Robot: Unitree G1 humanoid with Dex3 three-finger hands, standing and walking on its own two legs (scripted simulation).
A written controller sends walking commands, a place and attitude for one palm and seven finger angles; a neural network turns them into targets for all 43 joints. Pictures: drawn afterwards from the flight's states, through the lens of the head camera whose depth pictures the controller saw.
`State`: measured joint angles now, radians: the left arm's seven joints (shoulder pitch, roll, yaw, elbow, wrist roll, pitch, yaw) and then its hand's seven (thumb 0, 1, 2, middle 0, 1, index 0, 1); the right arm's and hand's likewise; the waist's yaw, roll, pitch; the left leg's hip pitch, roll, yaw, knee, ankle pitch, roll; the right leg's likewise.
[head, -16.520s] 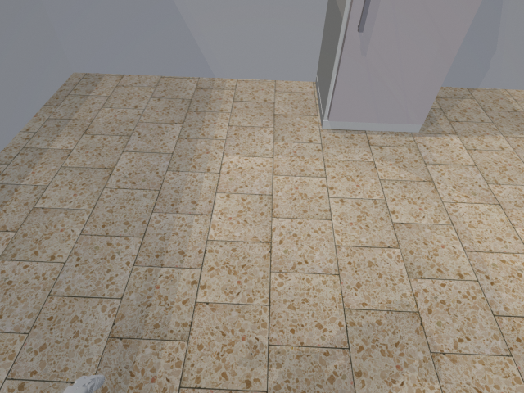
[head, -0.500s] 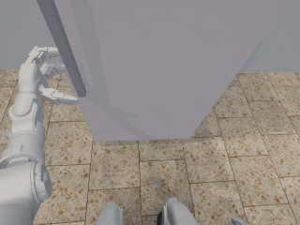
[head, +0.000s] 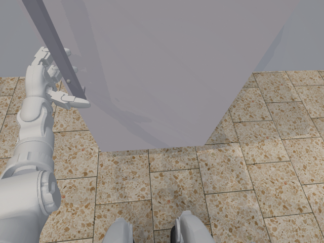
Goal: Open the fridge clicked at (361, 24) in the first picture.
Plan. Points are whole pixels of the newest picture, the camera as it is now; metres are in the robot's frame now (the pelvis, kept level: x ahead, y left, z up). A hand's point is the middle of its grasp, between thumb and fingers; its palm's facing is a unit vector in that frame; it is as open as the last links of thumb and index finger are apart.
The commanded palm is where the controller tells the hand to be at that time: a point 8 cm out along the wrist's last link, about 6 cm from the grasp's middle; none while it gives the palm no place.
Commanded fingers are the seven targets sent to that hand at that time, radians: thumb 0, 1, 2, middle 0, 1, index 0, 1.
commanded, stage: slide the fingers in behind the handle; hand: left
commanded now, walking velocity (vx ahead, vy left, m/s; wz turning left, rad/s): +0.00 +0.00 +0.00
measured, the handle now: (56, 39) +0.54 +0.21 +0.15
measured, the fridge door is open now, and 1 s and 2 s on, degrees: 0 0 0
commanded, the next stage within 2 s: grip the handle and tug to test in 0.72 s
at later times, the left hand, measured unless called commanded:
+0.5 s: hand (76, 80) +0.49 +0.19 +0.08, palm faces +0.07 -1.00 -0.02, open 14.0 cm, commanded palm +0.46 +0.24 +0.08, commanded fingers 0.00 -0.50 0.30 -0.30 -1.20 -0.30 -1.20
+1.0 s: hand (71, 81) +0.49 +0.20 +0.08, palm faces +0.07 -1.00 -0.01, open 13.2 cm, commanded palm +0.46 +0.24 +0.08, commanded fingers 0.00 -0.03 0.50 -0.35 -1.27 -0.35 -1.27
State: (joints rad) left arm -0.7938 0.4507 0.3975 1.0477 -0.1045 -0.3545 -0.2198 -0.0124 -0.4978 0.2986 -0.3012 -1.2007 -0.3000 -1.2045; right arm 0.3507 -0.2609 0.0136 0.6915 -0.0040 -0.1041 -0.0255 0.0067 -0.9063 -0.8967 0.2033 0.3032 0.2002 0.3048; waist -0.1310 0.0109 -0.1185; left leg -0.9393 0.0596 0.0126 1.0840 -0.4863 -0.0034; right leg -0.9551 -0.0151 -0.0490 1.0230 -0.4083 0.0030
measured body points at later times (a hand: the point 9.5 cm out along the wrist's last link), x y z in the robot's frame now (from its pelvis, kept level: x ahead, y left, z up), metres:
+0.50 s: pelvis +0.00 +0.00 +0.00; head +0.11 +0.01 +0.43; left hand +0.48 +0.24 +0.08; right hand +0.05 -0.27 -0.11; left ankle +0.01 +0.12 -0.66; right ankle +0.04 -0.13 -0.66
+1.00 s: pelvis +0.00 +0.00 +0.00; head +0.11 +0.02 +0.43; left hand +0.48 +0.25 +0.08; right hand +0.04 -0.27 -0.11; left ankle +0.01 +0.12 -0.66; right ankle +0.04 -0.13 -0.66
